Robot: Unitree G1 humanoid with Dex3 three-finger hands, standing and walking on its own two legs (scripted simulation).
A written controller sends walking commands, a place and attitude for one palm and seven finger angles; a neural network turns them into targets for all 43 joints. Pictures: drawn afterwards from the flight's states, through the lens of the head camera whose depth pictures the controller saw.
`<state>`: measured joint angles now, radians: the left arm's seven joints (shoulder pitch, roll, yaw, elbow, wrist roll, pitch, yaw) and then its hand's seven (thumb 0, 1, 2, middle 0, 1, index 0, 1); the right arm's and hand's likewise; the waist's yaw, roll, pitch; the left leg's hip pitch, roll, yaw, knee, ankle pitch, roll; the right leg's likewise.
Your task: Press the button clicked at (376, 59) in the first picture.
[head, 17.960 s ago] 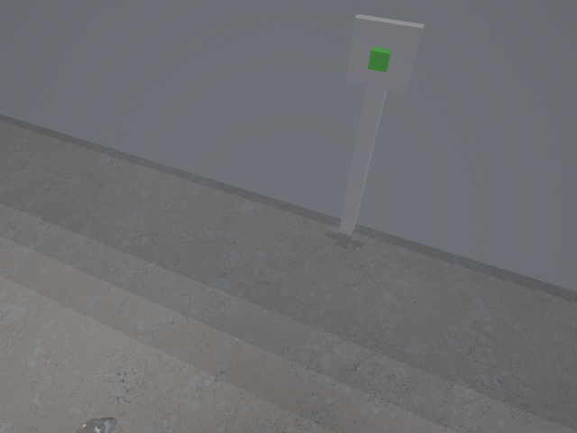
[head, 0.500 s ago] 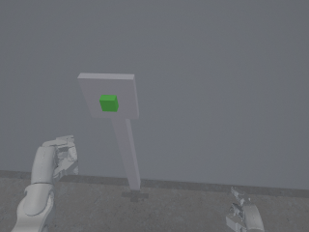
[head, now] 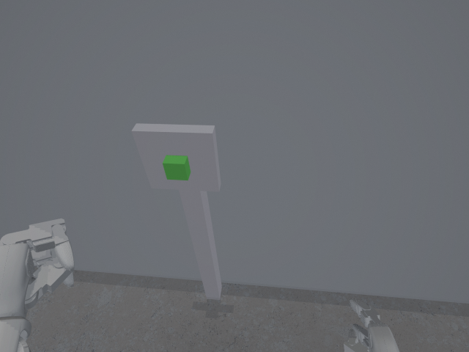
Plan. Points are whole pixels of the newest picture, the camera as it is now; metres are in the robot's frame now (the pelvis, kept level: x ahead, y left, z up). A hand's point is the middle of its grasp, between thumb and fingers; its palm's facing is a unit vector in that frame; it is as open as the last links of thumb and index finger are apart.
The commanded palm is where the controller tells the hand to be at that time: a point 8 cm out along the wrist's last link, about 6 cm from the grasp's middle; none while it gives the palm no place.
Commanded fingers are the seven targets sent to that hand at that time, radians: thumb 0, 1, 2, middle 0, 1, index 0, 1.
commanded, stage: draw the hand back to the body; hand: left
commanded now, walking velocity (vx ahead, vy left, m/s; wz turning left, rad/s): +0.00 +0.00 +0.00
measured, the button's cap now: (177, 166) +0.49 +0.20 +0.05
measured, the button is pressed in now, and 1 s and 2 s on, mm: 0 0 0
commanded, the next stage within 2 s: step back with the hand held close in 0.26 s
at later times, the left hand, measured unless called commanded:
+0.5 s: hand (60, 265) +0.17 +0.24 +0.16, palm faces +0.41 -0.82 -0.41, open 3.1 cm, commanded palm +0.12 +0.28 +0.17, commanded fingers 0.00 0.90 0.90 -1.30 -1.50 -1.30 -1.50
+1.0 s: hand (34, 300) +0.13 +0.26 +0.15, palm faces +0.32 -0.82 -0.48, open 3.1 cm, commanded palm +0.07 +0.30 +0.17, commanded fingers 0.00 0.90 0.90 -1.30 -1.50 -1.30 -1.50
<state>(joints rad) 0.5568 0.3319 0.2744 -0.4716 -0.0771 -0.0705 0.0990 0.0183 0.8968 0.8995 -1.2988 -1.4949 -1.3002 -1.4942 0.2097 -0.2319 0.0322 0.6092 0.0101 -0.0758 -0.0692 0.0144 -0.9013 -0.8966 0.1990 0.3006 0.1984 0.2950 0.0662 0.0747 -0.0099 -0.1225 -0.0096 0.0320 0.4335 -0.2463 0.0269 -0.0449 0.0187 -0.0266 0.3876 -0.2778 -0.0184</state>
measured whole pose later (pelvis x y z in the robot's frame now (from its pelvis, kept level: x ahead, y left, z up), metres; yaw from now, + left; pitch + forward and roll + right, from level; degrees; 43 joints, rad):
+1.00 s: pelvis -0.06 +0.02 -0.01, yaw -1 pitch +1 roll -2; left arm 0.64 0.40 0.37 -0.59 -0.05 -0.19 0.13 0.02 0.89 0.90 -1.30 -1.49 -1.30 -1.49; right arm 0.19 -0.22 0.00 0.52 0.01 -0.01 -0.07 0.01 -0.90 -0.90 0.20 0.30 0.20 0.29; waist 0.00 0.02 0.02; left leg -0.37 -0.01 0.05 0.54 -0.19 0.06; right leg -0.30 0.02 -0.02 0.49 -0.22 0.01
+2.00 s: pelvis -0.23 +0.03 -0.01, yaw -5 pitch +3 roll -2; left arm 0.66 0.46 0.37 -0.65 -0.08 -0.23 0.12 0.02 0.89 0.90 -1.30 -1.49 -1.30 -1.49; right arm 0.20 -0.18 0.03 0.64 -0.02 -0.06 -0.04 0.01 -0.90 -0.90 0.20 0.30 0.20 0.30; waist 0.02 -0.02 -0.06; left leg -0.55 -0.01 0.01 0.73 -0.24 -0.02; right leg -0.14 0.03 -0.01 0.43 -0.34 -0.01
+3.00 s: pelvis -0.31 +0.04 -0.01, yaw -2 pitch -2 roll -1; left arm 0.30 0.19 0.03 0.90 0.02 0.06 0.04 0.02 0.91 0.90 -0.97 -1.19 -0.98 -1.19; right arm 0.24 -0.23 0.00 0.94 -0.03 0.02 -0.01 0.01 -0.91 -0.90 0.20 0.30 0.20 0.29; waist -0.01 -0.03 0.04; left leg -0.33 -0.04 -0.04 0.53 -0.17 0.03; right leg -0.23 0.03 -0.03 0.53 -0.27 -0.03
